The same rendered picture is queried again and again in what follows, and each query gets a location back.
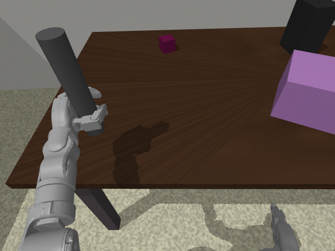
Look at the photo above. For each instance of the right robot hand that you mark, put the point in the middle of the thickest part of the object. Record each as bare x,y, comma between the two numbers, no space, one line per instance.
283,234

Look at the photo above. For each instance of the left robot hand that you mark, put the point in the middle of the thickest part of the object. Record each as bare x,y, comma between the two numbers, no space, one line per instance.
64,115

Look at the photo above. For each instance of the left robot arm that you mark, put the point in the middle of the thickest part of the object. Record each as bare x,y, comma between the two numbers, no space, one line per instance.
53,206

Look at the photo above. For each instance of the table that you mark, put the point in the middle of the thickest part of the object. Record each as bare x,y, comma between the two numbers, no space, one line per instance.
195,118

